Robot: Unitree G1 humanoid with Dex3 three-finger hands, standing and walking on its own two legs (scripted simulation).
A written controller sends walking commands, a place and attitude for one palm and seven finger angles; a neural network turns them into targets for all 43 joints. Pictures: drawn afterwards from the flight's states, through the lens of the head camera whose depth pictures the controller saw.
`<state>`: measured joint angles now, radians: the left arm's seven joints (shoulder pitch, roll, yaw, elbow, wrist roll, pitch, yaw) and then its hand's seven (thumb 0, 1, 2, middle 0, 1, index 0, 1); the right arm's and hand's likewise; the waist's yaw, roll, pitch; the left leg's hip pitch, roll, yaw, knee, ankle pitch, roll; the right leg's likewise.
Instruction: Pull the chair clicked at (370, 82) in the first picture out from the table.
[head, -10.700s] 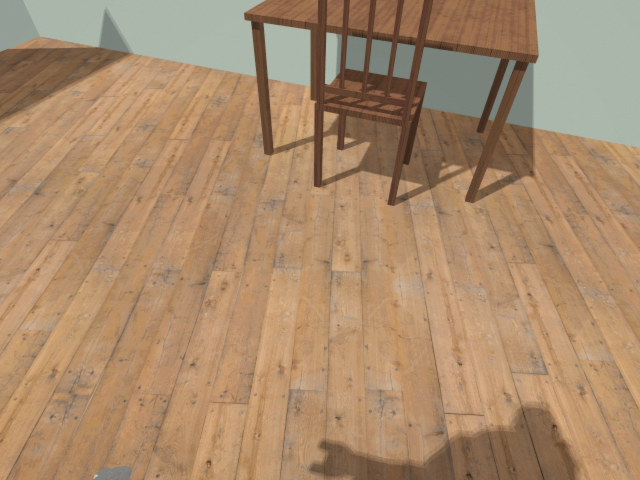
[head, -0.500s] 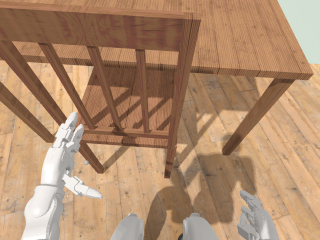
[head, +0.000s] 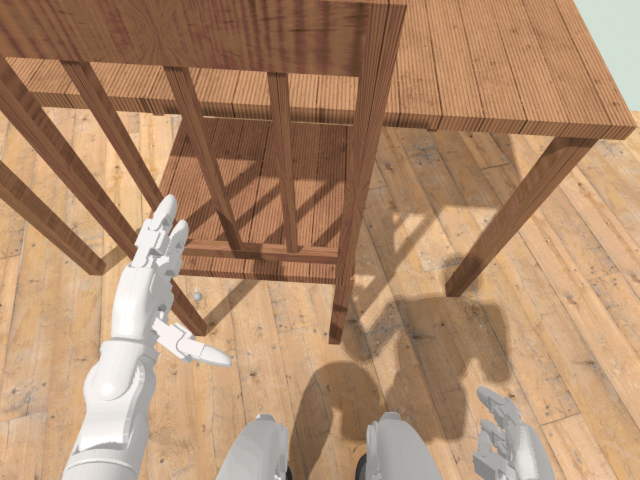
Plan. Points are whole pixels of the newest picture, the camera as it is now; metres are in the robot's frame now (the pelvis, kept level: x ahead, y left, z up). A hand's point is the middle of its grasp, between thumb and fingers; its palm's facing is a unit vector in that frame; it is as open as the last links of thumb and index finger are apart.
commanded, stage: aim the fingers beside a spindle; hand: left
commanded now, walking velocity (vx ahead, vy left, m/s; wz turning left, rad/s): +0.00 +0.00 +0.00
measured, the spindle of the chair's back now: (214, 180) +0.48 +0.15 +0.05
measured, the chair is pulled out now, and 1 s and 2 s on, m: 0.00 0.00 0.00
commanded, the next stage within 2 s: none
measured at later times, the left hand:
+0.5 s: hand (210, 301) +0.33 +0.15 +0.00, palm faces -0.06 -1.00 -0.02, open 17.0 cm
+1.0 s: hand (202, 294) +0.32 +0.15 +0.04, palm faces -0.05 -1.00 -0.06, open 17.0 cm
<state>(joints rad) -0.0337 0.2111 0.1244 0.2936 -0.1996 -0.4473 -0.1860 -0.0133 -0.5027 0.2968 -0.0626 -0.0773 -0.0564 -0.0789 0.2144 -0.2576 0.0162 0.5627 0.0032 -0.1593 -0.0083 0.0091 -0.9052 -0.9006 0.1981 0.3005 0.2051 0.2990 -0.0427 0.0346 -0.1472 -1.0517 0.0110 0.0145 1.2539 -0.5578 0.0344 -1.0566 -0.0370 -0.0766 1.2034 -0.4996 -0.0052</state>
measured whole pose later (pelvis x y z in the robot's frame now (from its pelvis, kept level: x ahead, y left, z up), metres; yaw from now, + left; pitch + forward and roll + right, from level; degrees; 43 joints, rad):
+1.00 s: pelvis +0.00 -0.01 +0.00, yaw +0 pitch +21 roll -2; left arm -0.02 0.21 0.11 0.28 -0.19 -0.51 -0.16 -0.01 -0.50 0.30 -0.06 -0.08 -0.06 -0.08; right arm 0.22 -0.26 0.01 0.57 0.00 -0.13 0.00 0.01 -0.91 -0.90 0.20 0.30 0.20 0.30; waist -0.03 0.04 -0.16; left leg -1.06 0.01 0.01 1.26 -0.57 0.02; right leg -1.06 -0.03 -0.08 1.21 -0.51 -0.01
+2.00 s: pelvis +0.00 +0.00 +0.00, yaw +0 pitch +21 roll -2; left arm -0.05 0.19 0.09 0.31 -0.15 -0.53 -0.11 -0.01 -0.50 0.30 -0.07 -0.08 -0.06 -0.08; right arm 0.21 -0.26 0.01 0.57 0.00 -0.12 0.01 0.01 -0.91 -0.90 0.20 0.30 0.20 0.30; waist -0.04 0.03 -0.17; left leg -1.07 0.01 0.02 1.27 -0.57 0.03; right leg -1.08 -0.03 -0.07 1.22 -0.51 -0.01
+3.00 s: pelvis +0.00 +0.00 +0.00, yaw +0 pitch +21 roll -2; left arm -0.09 0.19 0.10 0.38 -0.17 -0.48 -0.15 -0.01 -0.50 0.30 -0.06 -0.08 -0.06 -0.08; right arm 0.22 -0.26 0.03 0.57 0.01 -0.11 0.02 0.01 -0.91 -0.90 0.20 0.30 0.20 0.30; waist -0.03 0.04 -0.18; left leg -1.08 0.01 0.01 1.27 -0.57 0.04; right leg -1.08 -0.04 -0.07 1.22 -0.51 0.00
